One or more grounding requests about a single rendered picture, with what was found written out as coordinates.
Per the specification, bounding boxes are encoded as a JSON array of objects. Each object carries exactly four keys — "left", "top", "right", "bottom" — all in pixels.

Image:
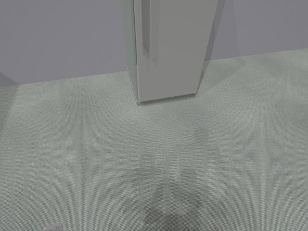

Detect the fridge door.
[{"left": 134, "top": 0, "right": 218, "bottom": 102}]

